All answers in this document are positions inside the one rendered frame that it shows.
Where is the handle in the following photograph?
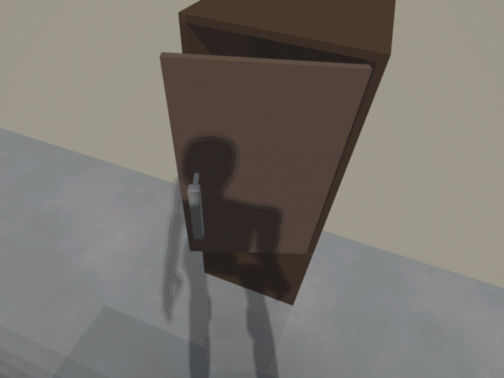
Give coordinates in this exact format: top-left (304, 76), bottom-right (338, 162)
top-left (187, 173), bottom-right (204, 239)

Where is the cupboard door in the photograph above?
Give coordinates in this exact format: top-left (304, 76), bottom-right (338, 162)
top-left (160, 52), bottom-right (372, 254)

